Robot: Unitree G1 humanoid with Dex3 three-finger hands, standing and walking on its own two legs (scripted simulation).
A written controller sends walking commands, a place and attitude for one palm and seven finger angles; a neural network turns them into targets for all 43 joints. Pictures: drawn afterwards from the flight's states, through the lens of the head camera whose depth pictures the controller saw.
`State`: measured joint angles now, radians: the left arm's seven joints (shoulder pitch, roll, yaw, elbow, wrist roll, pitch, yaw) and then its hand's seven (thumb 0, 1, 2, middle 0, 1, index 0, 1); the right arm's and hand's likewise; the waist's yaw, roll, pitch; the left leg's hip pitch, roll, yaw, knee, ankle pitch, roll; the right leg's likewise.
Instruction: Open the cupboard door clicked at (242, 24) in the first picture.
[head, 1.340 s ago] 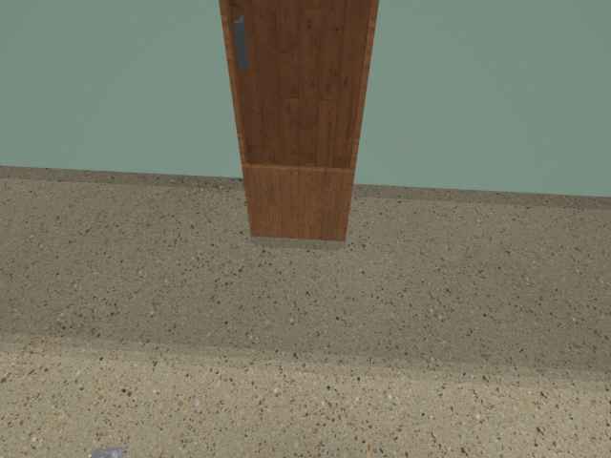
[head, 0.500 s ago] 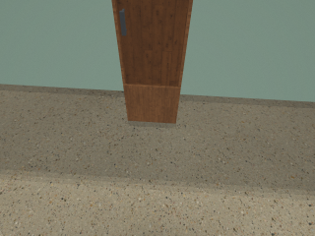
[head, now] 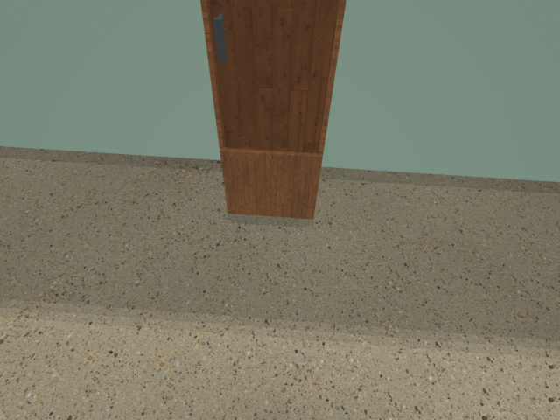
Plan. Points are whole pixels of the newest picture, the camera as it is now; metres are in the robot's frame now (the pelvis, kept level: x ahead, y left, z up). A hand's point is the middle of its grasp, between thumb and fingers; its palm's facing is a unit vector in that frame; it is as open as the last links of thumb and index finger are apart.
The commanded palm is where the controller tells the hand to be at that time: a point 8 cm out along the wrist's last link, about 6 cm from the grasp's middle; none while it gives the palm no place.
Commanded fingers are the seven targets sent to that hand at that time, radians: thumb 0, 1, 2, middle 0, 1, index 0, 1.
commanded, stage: look at it before walking up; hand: left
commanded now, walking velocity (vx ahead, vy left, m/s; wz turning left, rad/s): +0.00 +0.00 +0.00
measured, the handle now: (221, 37) +1.11 +0.25 +0.08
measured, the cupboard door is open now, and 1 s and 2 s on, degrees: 0 0 0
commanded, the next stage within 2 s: walk to a spot facing it in 0.10 s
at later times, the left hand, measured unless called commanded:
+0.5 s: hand out of the picture +0.02 +0.22 -0.19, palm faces +0.12 -0.97 -0.19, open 7.3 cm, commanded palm none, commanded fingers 0.00 0.90 0.90 -0.20 -0.30 -0.20 -0.30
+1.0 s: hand (178, 335) +0.31 +0.22 -0.19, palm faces +0.10 -0.98 -0.19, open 7.3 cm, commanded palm none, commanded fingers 0.00 0.90 0.90 -0.20 -0.30 -0.20 -0.30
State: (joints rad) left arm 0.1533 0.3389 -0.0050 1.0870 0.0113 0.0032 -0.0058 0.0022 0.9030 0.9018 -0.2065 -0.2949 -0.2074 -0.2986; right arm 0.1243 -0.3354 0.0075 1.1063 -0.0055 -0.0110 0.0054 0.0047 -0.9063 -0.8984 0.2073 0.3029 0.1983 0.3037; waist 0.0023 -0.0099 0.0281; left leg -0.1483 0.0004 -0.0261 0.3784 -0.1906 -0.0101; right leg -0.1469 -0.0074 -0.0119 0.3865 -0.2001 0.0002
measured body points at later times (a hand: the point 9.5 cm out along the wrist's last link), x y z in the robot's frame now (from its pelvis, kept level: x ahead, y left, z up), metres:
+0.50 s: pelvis +0.04 +0.02 -0.01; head +0.03 +0.05 +0.44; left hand +0.02 +0.27 -0.17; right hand +0.07 -0.23 -0.15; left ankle +0.04 +0.12 -0.74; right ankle +0.01 -0.12 -0.75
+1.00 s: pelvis +0.24 +0.03 -0.03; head +0.26 +0.03 +0.42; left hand +0.30 +0.27 -0.17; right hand +0.14 -0.17 -0.18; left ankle +0.05 +0.12 -0.74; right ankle +0.38 -0.04 -0.75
